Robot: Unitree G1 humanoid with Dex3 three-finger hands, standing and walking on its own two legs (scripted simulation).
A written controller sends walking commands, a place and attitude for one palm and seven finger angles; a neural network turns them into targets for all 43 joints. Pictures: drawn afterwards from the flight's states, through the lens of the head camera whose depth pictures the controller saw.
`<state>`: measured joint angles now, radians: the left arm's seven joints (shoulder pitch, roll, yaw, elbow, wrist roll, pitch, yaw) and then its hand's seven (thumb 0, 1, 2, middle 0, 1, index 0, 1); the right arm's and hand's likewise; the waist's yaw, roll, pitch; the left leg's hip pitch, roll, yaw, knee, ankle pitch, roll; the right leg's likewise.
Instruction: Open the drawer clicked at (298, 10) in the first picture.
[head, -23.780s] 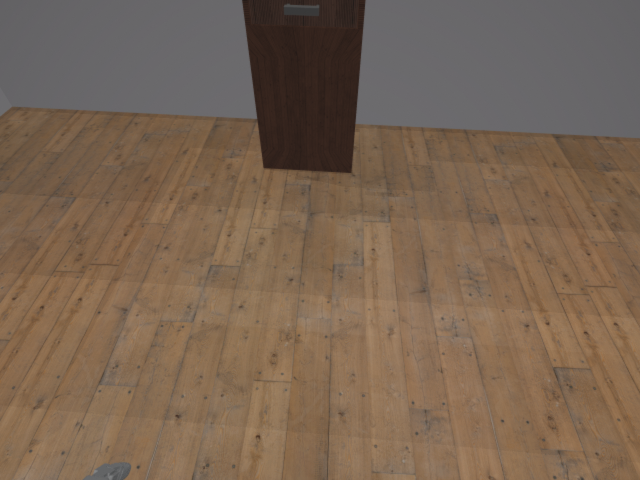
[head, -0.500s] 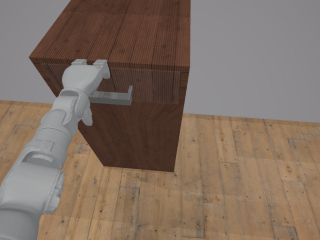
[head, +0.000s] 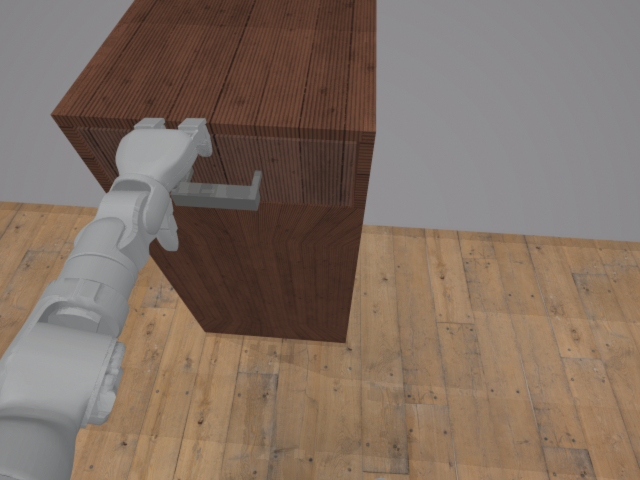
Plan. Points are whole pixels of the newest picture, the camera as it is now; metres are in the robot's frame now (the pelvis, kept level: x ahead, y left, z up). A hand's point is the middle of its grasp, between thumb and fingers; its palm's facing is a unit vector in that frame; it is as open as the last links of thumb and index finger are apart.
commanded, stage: re-aim the fingers above the handle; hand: left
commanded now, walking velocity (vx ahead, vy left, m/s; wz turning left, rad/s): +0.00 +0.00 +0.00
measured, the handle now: (219, 185) +0.53 +0.14 +0.02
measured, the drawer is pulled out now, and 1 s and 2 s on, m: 0.00 0.00 0.00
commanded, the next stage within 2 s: lower the fingers behind the handle in 0.06 s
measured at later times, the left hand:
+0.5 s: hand (182, 199) +0.48 +0.18 +0.05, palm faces -0.05 -0.01 -1.00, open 13.8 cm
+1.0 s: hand (181, 210) +0.49 +0.19 +0.02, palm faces -0.09 -0.01 -1.00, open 13.8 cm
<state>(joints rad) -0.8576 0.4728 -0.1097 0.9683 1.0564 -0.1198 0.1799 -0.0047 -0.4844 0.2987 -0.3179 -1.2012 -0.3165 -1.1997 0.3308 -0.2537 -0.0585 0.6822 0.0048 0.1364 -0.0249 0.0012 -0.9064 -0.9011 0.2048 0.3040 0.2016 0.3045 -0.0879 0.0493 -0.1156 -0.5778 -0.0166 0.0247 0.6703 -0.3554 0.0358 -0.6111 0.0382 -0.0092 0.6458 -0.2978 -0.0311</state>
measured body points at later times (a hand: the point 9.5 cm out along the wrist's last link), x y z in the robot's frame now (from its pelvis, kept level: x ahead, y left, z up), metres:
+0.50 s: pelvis +0.00 +0.00 +0.00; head +0.07 -0.01 +0.44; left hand +0.47 +0.18 +0.11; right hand +0.03 -0.27 -0.14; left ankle -0.03 +0.10 -0.72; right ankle +0.00 -0.10 -0.72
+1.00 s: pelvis -0.01 +0.00 -0.01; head +0.09 +0.00 +0.42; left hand +0.49 +0.19 +0.07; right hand -0.01 -0.27 -0.14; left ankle -0.03 +0.10 -0.72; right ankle +0.00 -0.10 -0.72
